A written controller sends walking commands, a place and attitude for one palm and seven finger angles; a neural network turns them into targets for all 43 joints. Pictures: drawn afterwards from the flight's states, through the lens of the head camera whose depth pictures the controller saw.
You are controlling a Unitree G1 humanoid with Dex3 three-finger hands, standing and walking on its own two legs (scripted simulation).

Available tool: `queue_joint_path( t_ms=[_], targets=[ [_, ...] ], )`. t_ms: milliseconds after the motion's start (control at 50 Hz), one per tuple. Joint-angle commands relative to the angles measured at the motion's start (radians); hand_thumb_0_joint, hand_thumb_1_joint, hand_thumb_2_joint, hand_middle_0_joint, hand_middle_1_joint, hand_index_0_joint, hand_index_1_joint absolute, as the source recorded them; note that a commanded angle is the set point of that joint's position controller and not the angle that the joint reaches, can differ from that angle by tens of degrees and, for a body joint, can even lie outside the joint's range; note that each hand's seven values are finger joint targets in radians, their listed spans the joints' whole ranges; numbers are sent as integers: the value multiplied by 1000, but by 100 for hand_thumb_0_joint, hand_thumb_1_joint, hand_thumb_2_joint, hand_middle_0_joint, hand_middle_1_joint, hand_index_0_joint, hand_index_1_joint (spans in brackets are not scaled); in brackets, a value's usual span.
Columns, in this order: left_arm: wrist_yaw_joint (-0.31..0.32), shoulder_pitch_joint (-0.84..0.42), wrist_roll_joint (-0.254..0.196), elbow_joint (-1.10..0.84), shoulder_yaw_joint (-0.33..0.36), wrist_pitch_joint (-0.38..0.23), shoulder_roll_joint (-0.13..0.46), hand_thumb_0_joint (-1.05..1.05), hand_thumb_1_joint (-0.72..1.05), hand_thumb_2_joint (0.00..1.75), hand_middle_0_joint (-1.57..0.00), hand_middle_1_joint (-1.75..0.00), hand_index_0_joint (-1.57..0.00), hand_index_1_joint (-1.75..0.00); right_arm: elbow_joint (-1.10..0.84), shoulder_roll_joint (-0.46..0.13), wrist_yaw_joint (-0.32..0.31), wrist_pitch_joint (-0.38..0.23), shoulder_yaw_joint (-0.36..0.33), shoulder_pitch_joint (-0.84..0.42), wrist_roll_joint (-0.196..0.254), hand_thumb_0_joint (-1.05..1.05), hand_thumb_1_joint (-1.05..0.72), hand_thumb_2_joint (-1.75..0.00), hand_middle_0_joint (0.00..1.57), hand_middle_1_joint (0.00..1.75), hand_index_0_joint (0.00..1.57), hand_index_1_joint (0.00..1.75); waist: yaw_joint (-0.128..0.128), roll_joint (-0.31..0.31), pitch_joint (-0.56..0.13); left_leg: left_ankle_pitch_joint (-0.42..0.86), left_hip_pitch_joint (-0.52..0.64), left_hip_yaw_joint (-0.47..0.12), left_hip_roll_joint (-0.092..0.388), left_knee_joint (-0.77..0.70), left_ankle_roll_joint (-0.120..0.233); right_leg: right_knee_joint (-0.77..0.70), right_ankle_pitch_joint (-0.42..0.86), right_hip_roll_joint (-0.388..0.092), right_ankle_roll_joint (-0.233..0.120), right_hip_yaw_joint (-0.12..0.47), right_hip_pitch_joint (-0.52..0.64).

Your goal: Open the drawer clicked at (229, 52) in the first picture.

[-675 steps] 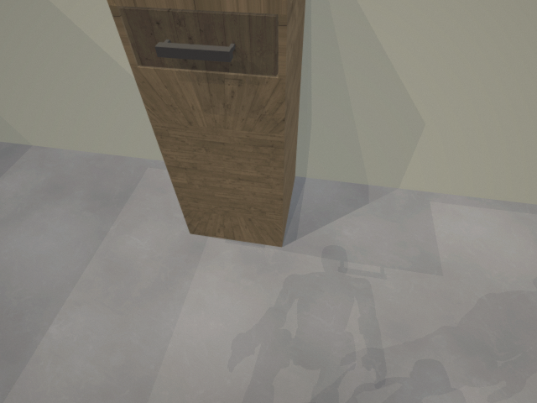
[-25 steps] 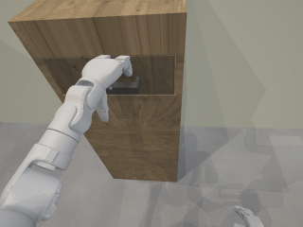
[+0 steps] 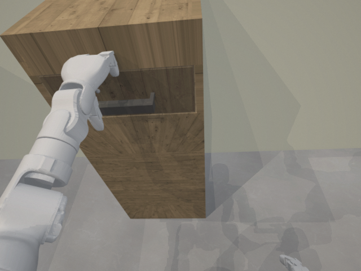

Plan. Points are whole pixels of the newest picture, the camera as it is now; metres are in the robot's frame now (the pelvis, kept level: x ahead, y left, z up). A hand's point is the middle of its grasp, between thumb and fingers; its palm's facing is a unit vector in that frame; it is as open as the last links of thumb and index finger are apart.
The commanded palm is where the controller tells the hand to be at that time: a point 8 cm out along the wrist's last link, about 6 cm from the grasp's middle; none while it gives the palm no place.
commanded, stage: move the hooked fingers above the handle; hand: left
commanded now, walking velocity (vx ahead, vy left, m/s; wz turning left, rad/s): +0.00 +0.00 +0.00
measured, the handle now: (119, 102) +0.50 +0.17 +0.12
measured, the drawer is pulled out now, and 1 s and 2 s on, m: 0.00 0.00 0.00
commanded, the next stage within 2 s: none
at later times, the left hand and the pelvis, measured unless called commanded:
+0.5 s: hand (124, 92) +0.46 +0.13 +0.18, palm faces +0.12 -0.02 -0.99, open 13.8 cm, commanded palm +0.44 +0.21 +0.25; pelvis +0.00 +0.02 +0.00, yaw +0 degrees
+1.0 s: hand (124, 93) +0.45 +0.13 +0.18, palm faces +0.06 -0.02 -1.00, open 13.8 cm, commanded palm +0.44 +0.21 +0.24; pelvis -0.01 +0.00 +0.00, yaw -2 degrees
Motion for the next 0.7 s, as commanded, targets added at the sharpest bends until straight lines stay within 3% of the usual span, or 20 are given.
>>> queue_joint_path(
  t_ms=[0, 80, 160, 180, 220, 260, 280, 340, 380, 400, 440, 480, 520, 580, 600, 680],
  targets=[
    [-41, -433, 3, -144, 27, 7, 176, 0, -50, 30, -30, -120, -30, -120, -155, -126, -3, -41, -42, -71, 4, 0, -90, -90, 20, 30, 20, 30, -4, -173, -245, 112, 65, -3, -33, -6, 54, -82, 216, -21, 18, 18, 114],
    [-97, -498, -34, -266, -90, -64, 49, 0, -50, 30, -30, -120, -30, -120, -173, -122, -2, -60, -50, -42, 4, 0, -90, -90, 20, 30, 20, 30, -39, -131, -245, 111, 132, -27, -43, 13, 61, -85, 193, -13, 8, 17, 52],
    [-57, -591, -54, -369, -8, -148, 132, 0, -50, 30, -30, -120, -30, -120, -163, -114, -3, -77, -55, -13, -6, 0, -90, -90, 20, 30, 20, 30, -20, -47, -323, 155, 168, -45, -52, 30, 52, -64, 209, -1, -5, 10, 54],
    [-30, -608, -59, -374, 44, -165, 188, 0, -50, 30, -30, -120, -30, -120, -154, -118, -2, -79, -56, 1, -11, 0, -90, -90, 20, 30, 20, 30, -12, -59, -339, 175, 169, -48, -49, 32, 50, -66, 216, 2, -9, 7, 67],
    [36, -631, -47, -356, 114, -179, 244, 0, -50, 30, -30, -120, -30, -120, -141, -110, 1, -82, -54, 7, -17, 0, -90, -90, 20, 30, 20, 30, 8, -54, -379, 224, 157, -48, -48, 38, 43, -44, 251, 11, -15, -2, 92],
    [102, -629, -35, -297, 168, -162, 283, 0, -50, 30, -30, -120, -30, -120, -122, -104, 7, -79, -48, 8, -20, 0, -90, -90, 20, 30, 20, 30, 27, -58, -386, 267, 128, -42, -43, 36, 33, -29, 278, 16, -19, -13, 110],
    [133, -605, -28, -267, 219, -142, 336, 0, -50, 30, -30, -120, -30, -120, -115, -109, 10, -75, -46, 2, -22, 0, -90, -90, 20, 30, 20, 30, 44, -75, -399, 294, 112, -37, -40, 33, 30, -28, 298, 15, -20, -11, 142],
    [173, -575, -2, -126, 162, -41, 279, 0, -50, 30, -30, -120, -30, -120, -94, -105, 20, -61, -35, -22, -17, 0, -90, -90, 20, 30, 20, 30, 39, -86, -348, 287, 68, -15, -27, 20, 19, -25, 313, 13, -15, -17, 137],
    [166, -540, 8, -116, 201, -10, 341, 0, -50, 30, -30, -120, -30, -120, -99, -115, 18, -47, -29, -39, -14, 0, -90, -90, 20, 30, 20, 30, 59, -138, -359, 296, 53, -8, -24, 8, 19, -35, 327, 7, -10, -8, 183],
    [166, -567, 17, -128, 191, 2, 352, 0, -50, 30, -30, -120, -30, -120, -101, -115, 15, -42, -23, -57, -11, 0, -90, -90, 20, 30, 20, 30, 58, -131, -358, 277, 45, -4, -23, 2, 20, -37, 320, 4, -7, -4, 190],
    [163, -571, 18, -116, 162, 32, 330, 0, -50, 30, -30, -120, -30, -120, -100, -105, 5, -36, -14, -82, -6, 0, -90, -90, 20, 30, 20, 30, 55, -145, -353, 252, 44, -1, -23, -5, 23, -40, 306, 1, -3, 0, 198],
    [154, -539, 7, -87, 179, 55, 351, 0, -50, 30, -30, -120, -30, -120, -100, -106, -4, -29, -10, -102, -1, 0, -90, -90, 20, 30, 20, 30, 65, -190, -346, 227, 44, 3, -22, -17, 26, -55, 287, -4, 4, 9, 222],
    [140, -553, -6, -70, 153, 68, 343, 0, -50, 30, -30, -120, -30, -120, -99, -105, -19, -27, 1, -114, 7, 0, -90, -90, 20, 30, 20, 30, 52, -203, -313, 173, 34, 4, -22, -27, 30, -67, 248, -8, 13, 13, 212],
    [117, -529, 4, -24, 165, 68, 380, 0, -50, 30, -30, -120, -30, -120, -102, -105, -41, -23, 6, -123, 11, 0, -90, -90, 20, 30, 20, 30, 50, -229, -296, 121, 26, 8, -19, -35, 35, -85, 186, -13, 20, 26, 212],
    [109, -555, 9, -34, 148, 63, 377, 0, -50, 30, -30, -120, -30, -120, -105, -109, -45, -25, 10, -125, 15, 0, -90, -90, 20, 30, 20, 30, 40, -198, -278, 97, 17, 7, -18, -40, 34, -90, 159, -16, 20, 26, 193],
    [94, -538, 28, 12, 143, 46, 386, 0, -50, 30, -30, -120, -30, -120, -113, -110, -60, -26, 10, -112, 16, 0, -90, -90, 20, 30, 20, 30, 33, -203, -258, 58, 1, 10, -15, -37, 35, -102, 104, -19, 20, 37, 181]
  ],
)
